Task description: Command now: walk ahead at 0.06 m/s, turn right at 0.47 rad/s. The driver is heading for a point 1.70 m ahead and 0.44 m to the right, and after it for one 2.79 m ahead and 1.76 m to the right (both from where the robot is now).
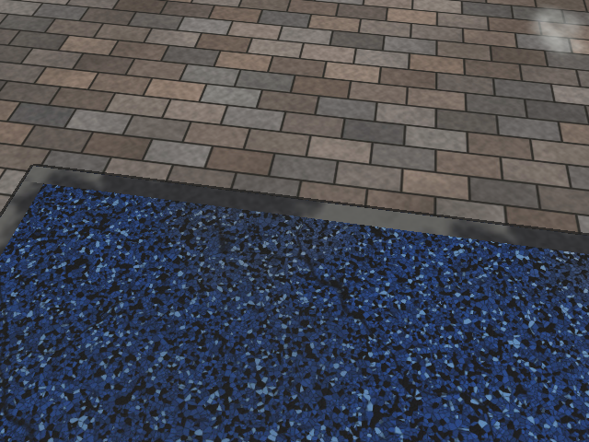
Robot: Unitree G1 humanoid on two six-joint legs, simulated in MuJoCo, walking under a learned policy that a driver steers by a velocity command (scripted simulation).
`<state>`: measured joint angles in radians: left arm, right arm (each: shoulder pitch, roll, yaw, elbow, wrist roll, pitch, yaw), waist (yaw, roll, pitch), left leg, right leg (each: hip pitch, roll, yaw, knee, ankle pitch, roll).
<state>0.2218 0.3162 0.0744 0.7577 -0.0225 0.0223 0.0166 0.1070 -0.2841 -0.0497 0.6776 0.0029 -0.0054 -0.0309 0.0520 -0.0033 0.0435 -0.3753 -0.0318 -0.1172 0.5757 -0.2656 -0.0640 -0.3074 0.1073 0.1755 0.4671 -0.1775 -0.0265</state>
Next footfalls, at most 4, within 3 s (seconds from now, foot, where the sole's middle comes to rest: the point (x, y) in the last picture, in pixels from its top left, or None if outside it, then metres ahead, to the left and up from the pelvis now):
0.02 left None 0.09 0.13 -0.78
0.46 right None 0.03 -0.13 -0.78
0.90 left None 0.13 0.07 -0.78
1.50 left None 0.10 0.12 -0.78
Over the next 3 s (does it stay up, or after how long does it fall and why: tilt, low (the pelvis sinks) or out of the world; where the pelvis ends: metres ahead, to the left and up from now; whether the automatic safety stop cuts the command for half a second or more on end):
stays up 0.49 -0.21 -0.02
